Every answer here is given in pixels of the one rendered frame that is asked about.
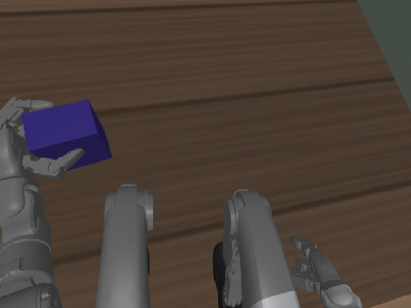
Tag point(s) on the carton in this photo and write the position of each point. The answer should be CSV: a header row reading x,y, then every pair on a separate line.
x,y
54,132

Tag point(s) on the left robot hand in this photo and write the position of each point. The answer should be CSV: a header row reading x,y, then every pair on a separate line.
x,y
15,159

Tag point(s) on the right robot hand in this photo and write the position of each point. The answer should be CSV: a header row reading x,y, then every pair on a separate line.
x,y
309,275

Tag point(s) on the left robot arm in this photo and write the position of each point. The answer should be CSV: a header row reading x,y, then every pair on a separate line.
x,y
26,273

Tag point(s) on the right robot foot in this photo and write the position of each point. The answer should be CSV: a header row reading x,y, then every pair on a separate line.
x,y
219,275

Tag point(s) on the right robot arm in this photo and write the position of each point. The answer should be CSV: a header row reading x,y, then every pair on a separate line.
x,y
337,294

